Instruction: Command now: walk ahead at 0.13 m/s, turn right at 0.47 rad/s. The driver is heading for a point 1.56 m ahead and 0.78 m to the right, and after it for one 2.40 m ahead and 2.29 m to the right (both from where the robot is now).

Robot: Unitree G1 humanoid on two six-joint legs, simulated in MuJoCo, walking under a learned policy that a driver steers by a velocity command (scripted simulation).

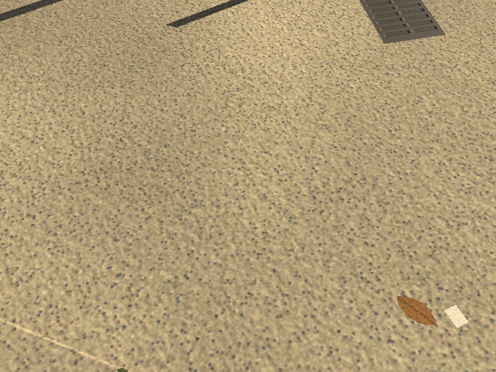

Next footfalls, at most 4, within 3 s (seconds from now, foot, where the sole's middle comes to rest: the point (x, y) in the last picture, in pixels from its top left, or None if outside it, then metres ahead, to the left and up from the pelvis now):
0.50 left None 0.12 0.12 -0.77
0.98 right None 0.00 -0.06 -0.77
1.48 left None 0.13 0.07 -0.77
1.96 right None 0.21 -0.31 -0.78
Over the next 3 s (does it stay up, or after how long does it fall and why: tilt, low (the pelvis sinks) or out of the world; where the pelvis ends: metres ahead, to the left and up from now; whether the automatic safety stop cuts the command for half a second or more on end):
stays up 0.64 -0.47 -0.07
